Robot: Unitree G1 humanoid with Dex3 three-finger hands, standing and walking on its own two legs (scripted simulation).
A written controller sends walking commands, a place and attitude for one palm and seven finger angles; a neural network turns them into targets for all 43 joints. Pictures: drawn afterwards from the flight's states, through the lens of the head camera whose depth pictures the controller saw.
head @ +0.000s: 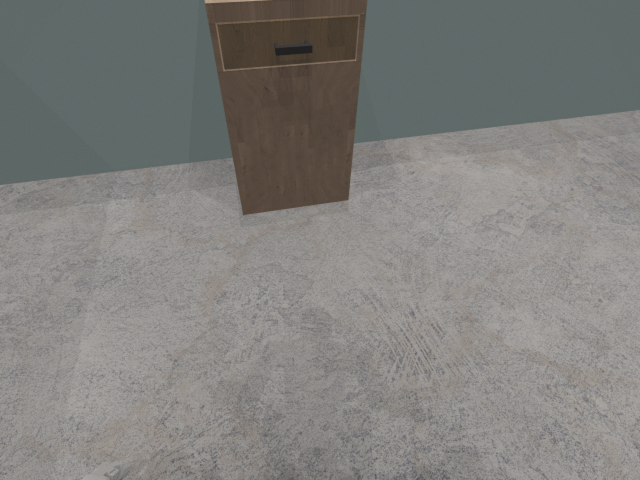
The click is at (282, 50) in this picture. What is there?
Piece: drawer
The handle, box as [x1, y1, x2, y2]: [274, 40, 311, 55]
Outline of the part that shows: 311,44 307,40 301,44 278,45 274,43 275,53 277,55 311,52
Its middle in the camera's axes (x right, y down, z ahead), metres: -0.10 -0.63 +1.26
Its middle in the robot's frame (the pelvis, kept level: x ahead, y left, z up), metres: +1.36 +0.17 -0.03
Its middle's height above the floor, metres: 0.74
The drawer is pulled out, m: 0.00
